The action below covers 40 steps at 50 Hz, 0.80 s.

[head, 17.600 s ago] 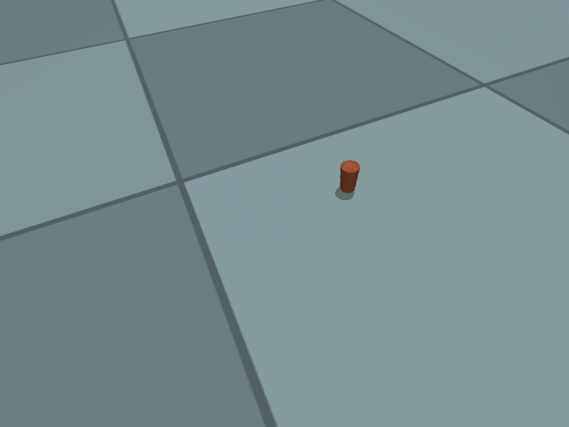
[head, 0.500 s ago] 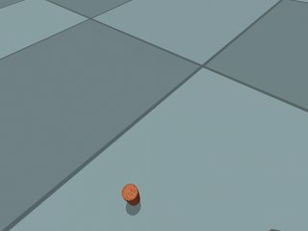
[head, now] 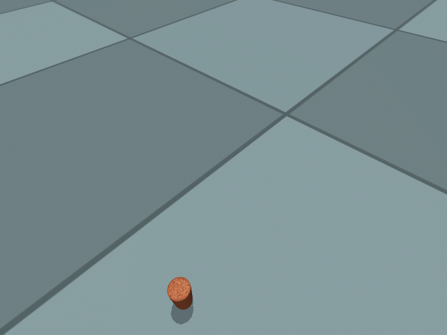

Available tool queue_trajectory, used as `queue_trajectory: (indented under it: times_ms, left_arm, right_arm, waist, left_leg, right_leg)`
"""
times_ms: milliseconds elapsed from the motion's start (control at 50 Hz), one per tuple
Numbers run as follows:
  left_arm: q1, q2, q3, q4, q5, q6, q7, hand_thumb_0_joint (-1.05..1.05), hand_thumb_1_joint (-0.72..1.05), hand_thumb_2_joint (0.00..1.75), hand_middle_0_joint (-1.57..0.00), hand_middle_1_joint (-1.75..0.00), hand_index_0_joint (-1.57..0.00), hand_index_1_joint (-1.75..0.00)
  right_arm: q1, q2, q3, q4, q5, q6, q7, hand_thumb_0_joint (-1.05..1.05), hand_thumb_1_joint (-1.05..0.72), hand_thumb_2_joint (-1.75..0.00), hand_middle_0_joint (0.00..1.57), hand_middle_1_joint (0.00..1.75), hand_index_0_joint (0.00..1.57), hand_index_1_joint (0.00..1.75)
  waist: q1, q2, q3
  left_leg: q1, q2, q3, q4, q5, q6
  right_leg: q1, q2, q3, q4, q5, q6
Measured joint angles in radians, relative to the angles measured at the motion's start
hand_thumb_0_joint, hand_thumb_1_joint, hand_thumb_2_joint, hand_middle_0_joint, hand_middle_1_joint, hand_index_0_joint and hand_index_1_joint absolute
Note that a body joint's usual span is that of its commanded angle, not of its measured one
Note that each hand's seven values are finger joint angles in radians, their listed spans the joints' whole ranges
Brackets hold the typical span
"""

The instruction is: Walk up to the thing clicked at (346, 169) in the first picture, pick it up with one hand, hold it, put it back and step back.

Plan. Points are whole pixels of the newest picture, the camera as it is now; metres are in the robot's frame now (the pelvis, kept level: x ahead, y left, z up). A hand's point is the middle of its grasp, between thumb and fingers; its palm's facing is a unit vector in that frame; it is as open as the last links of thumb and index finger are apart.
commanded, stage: walk up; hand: left
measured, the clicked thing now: (181, 294) +0.42 +0.22 -0.71
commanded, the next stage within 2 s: stand in 0.52 s
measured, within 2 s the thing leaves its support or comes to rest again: neither
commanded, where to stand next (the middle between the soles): +0.08 +0.01 m, yaw +0 degrees
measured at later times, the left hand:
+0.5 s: hand out of the picture +0.08 +0.25 -0.15, palm faces +0.02 -0.94 -0.33, open 7.4 cm
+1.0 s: hand out of the picture +0.10 +0.25 -0.15, palm faces -0.01 -0.94 -0.35, open 7.4 cm
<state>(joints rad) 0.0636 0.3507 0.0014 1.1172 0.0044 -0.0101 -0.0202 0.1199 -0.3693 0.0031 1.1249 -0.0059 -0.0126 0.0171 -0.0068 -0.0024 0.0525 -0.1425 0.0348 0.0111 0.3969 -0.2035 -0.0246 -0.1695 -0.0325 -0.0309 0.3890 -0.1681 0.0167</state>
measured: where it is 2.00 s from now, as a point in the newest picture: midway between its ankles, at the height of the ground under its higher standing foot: outside the picture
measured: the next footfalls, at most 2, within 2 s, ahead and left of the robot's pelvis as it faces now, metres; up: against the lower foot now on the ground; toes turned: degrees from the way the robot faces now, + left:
none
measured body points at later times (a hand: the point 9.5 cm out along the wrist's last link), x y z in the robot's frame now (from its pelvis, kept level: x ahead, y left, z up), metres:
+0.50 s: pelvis +0.01 +0.00 +0.00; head +0.02 -0.01 +0.45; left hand +0.08 +0.30 -0.13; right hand +0.09 -0.30 -0.14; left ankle +0.01 +0.14 -0.74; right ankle +0.03 -0.13 -0.74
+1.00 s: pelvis +0.02 +0.00 +0.00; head +0.03 -0.01 +0.45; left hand +0.10 +0.30 -0.12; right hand +0.10 -0.30 -0.13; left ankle +0.01 +0.14 -0.74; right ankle +0.03 -0.13 -0.74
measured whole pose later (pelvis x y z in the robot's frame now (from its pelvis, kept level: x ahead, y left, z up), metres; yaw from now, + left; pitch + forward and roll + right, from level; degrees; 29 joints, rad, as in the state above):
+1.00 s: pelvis +0.02 +0.00 +0.00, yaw +1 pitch -2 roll +0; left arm 0.08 0.35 0.00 1.15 0.01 -0.01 -0.01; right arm 0.09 -0.36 0.00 1.15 -0.01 -0.01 0.01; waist -0.01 0.01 0.04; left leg -0.10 0.03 0.00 0.31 -0.18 -0.03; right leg -0.13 -0.03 -0.05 0.32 -0.16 0.02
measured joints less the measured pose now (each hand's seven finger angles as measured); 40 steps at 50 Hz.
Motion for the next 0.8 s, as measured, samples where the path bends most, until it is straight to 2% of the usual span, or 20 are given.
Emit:
queue_trajectory:
  times_ms: [300,800]
  left_arm:
    - [0.046,-0.007,0.012,0.056,0.007,0.001,0.000,0.00,0.90,0.90,-0.21,-0.30,-0.21,-0.30]
    - [0.010,-0.008,0.000,0.031,0.006,-0.006,0.010,0.00,0.90,0.90,-0.21,-0.30,-0.21,-0.30]
  right_arm:
    - [-0.007,0.013,-0.003,0.026,0.000,0.005,0.002,0.01,-0.90,-0.90,0.20,0.30,0.20,0.30]
    - [-0.036,0.014,-0.008,0.016,-0.006,0.004,-0.005,0.01,-0.90,-0.90,0.20,0.30,0.20,0.30]
  waist:
    - [0.017,0.027,-0.002]
    - [0.001,0.014,-0.005]
  left_leg:
    - [0.007,-0.001,-0.016,-0.034,0.013,-0.001]
    - [0.034,-0.003,-0.013,-0.076,0.019,-0.005]
  right_leg:
    - [0.019,-0.001,-0.017,-0.043,0.012,0.001]
    - [0.036,-0.002,-0.015,-0.066,0.008,0.002]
